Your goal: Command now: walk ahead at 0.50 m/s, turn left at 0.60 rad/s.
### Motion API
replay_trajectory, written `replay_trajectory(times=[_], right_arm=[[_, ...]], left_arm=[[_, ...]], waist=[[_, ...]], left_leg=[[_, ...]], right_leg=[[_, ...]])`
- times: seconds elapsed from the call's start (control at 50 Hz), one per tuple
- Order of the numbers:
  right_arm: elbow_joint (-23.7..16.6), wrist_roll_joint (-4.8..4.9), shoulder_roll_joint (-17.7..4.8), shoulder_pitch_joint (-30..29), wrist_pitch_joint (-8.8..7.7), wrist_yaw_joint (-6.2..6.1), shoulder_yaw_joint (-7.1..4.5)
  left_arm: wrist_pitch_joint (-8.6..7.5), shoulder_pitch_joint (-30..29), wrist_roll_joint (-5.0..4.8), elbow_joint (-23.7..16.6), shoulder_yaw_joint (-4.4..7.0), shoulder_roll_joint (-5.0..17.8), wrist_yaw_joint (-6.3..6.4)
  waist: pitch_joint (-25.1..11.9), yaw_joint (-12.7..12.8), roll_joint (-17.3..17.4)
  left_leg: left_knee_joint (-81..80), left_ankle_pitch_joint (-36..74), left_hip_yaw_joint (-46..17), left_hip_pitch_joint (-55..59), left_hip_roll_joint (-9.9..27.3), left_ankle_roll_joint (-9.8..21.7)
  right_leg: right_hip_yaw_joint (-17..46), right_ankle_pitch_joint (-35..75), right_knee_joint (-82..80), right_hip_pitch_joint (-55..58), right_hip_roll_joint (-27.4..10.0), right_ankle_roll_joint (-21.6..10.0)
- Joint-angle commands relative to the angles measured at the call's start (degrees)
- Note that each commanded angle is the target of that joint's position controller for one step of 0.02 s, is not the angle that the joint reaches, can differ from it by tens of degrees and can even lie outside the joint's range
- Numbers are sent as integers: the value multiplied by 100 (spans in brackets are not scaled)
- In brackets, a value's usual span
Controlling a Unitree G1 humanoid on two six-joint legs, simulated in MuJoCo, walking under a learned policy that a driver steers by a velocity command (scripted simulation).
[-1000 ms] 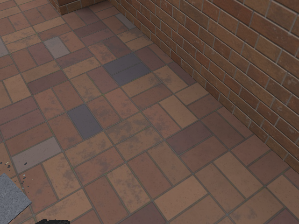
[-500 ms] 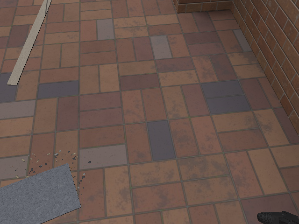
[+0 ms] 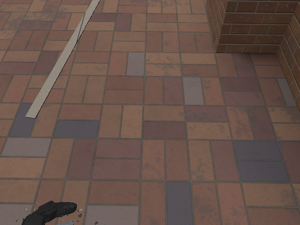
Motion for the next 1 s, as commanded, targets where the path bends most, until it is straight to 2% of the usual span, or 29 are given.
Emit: replay_trajectory(times=[0.02, 0.04, 0.06, 0.08, 0.1, 0.12, 0.14, 0.18, 0.22, 0.28, 0.34, 0.42, 0.46, 0.48, 0.5, 0.52, 0.54, 0.56, 0.58, 0.6, 0.62, 0.64, 0.66, 0.72, 0.78, 0.84, 0.92, 0.96, 1.0], right_arm=[[-719, 200, -129, 11, -145, 32, -14], [-613, -19, -572, 77, -83, -14, -42], [-529, -84, -649, -227, -30, 7, -72], [-529, -91, -586, -519, -2, 61, -54], [-542, -108, -499, -635, 41, 115, -48], [-550, -152, -459, -661, 107, 170, -43], [-549, -160, -405, -670, 165, 216, -27], [-670, -152, -322, -922, 226, 288, -1], [-820, -163, -258, -1317, 244, 343, 31], [-1030, -148, -163, -1922, 226, 405, 92], [-1217, -131, -23, -2526, 186, 489, 182], [-1393, -191, -97, -2963, 202, 518, 184], [-1370, -234, -182, -2798, 209, 460, 138], [-1269, -249, -263, -2413, 189, 420, 88], [-1023, -274, -374, -1614, 138, 359, 6], [-705, -322, -733, -571, 115, 257, -152], [-785, -228, -1386, -670, 144, 160, -300], [-930, -62, -1462, -350, 198, 107, -335], [-745, -30, -1284, -504, 215, 45, -304], [-687, 12, -975, -760, 185, 15, -230], [-699, 5, -784, -1034, 140, 2, -172], [-714, 26, -601, -1246, 93, -9, -102], [-728, 30, -491, -1321, 32, 12, -52], [-533, 37, -548, -1029, -101, 62, -59], [-329, 38, -543, -666, -135, 70, -45], [-161, 44, -550, -352, -168, 56, -29], [69, -6, -538, 45, -186, 1, 6], [176, -46, -557, 154, -181, -41, 20], [245, -75, -634, 50, -182, -87, 16]], left_arm=[[-90, 2194, 184, 59, 537, 1788, 219], [-18, 1860, 68, 55, 515, 1489, 183], [-1, 1462, 21, -14, 400, 967, 163], [-13, 1241, 6, 20, 321, 653, 135], [-37, 1202, 12, 80, 288, 563, 135], [-76, 1265, -6, 179, 276, 540, 141], [-135, 1351, -34, 258, 285, 560, 116], [-249, 1514, -88, 381, 310, 594, 62], [-288, 1612, -103, 475, 332, 624, 47], [-273, 1764, -90, 614, 337, 613, 45], [-266, 1861, -93, 714, 356, 688, 53], [-181, 2175, -93, 904, 406, 894, 114], [-94, 2254, -84, 985, 430, 1054, 152], [-40, 2276, -82, 1008, 441, 1141, 168], [14, 2217, -106, 980, 434, 1180, 175], [25, 2185, -73, 839, 399, 1102, 167], [-3, 2396, -69, 410, 235, 355, 40], [-18, 1756, -23, 203, 336, 856, 35], [-65, 1284, -82, 76, 329, 847, 15], [-131, 1332, -112, 131, 267, 737, 24], [-112, 1401, -67, 218, 272, 725, 34], [-17, 1626, 26, 294, 264, 702, 26], [88, 1812, 73, 381, 258, 663, 3], [213, 1638, 67, 373, 236, 489, -75], [216, 932, 48, 198, 233, 454, -91], [189, 431, 16, 80, 230, 449, -104], [140, -254, -10, -136, 190, 402, -130], [107, -460, -23, -231, 178, 402, -143], [65, -283, -30, -210, 191, 446, -133]], waist=[[-1895, 1051, -1472], [-1614, 804, -1176], [-802, 712, -460], [-347, 679, -90], [-171, 625, -264], [-83, 573, -482], [-80, 552, -557], [-82, 537, -528], [-11, 570, -475], [122, 661, -445], [233, 776, -438], [345, 857, -421], [149, 733, -496], [-118, 553, -513], [-583, 184, -375], [-1222, -252, 101], [-1704, 194, 1530], [-2055, -193, 967], [-1216, -101, 553], [-612, 159, 320], [-325, 426, 142], [-284, 661, 169], [-371, 771, 217], [-257, 759, 205], [84, 525, 249], [148, 328, 315], [309, 94, 332], [388, 66, 381], [385, 243, 445]], left_leg=[[3774, -87, 493, -3139, -160, -161], [4425, -322, 561, -3706, 256, -120], [4510, 204, 624, -3744, 557, -135], [4294, 564, 736, -3629, 751, -178], [4083, 699, 807, -3507, 895, -217], [3975, 748, 868, -3388, 981, -262], [3965, 812, 931, -3327, 995, -282], [3882, 1006, 969, -3533, 1050, -300], [3689, 1334, 1020, -3896, 1136, -343], [2955, 1916, 1208, -4115, 1186, -414], [1845, 2475, 1551, -3734, 1188, -351], [1047, 1994, 1939, -3428, 1062, -96], [830, 1370, 2158, -2949, 730, 123], [710, 1116, 2213, -2472, 502, 264], [358, 1200, 2204, -1463, 274, 438], [86, 857, 1397, 43, 706, 696], [-246, 408, -1520, 1768, 2524, 1350], [-974, 843, -3088, 1919, 2881, 1684], [-991, 1572, -1971, 1470, 2666, 1531], [-1037, 2363, -1313, 599, 2433, 1353], [-1111, 2947, -844, -33, 2095, 1133], [-1189, 3381, -485, -472, 1878, 1038], [-1258, 3624, -277, -692, 1783, 1006], [-1589, 3593, 15, -984, 1604, 978], [-1839, 3345, 88, -821, 1549, 807], [-1816, 3559, 158, -370, 1570, 647], [-1678, 4018, 217, 192, 1673, 595], [-1582, 4299, 200, 414, 1777, 581], [-1355, 5042, 274, 489, 1861, 481]], right_leg=[[3493, -1952, -1060, 4521, -2476, -929], [4394, -2460, -1346, 3994, -2554, -1104], [3529, -2495, -1444, 3188, -2339, -1024], [2630, -1874, -1544, 2601, -2016, -920], [1959, -1242, -1650, 2283, -1758, -787], [1473, -717, -1737, 2057, -1584, -722], [1159, -212, -1777, 1978, -1525, -720], [741, 504, -1873, 2042, -1555, -782], [356, 806, -1996, 2165, -1580, -825], [-251, 1130, -2066, 2269, -1460, -787], [-775, 1199, -2061, 2231, -1359, -657], [-1084, 1832, -1798, 2754, -1565, -540], [-1317, 3522, -1059, 3073, -1612, -469], [-1408, 4285, -326, 3154, -1617, -455], [-1543, 4316, 817, 2858, -1549, -385], [-1590, 2934, 2455, 1809, -1409, -203], [-1470, -2277, 4353, -697, -508, 146], [-298, -2647, 5141, -1465, -32, 214], [11, -1973, 4988, -1872, -400, 137], [-20, -1536, 4409, -1599, -607, 115], [5, -1438, 3961, -1189, -740, 132], [24, -1424, 3725, -772, -795, 183], [3, -1414, 3565, -485, -800, 223], [-151, -940, 3050, -494, -752, 293], [-170, -176, 2274, -975, -781, 306], [-180, 391, 1664, -1215, -698, 245], [-319, 541, 987, -1336, -489, 93], [-373, 385, 663, -1217, -360, -37], [-418, 37, 352, -727, -191, -231]])
Keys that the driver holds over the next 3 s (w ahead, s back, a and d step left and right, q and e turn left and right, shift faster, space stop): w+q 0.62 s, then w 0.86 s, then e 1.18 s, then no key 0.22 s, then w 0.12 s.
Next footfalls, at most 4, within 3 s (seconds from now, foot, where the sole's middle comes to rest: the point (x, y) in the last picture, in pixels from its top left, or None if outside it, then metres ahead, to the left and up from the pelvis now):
0.52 left None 0.39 0.15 -0.76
1.08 right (109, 168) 0.75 0.15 -0.76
1.58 left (49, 146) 0.90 0.45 -0.76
2.06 right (90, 133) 0.96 0.25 -0.76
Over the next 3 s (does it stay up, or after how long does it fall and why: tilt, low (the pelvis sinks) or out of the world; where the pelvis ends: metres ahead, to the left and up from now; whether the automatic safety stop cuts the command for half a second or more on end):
stays up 0.87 0.32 0.01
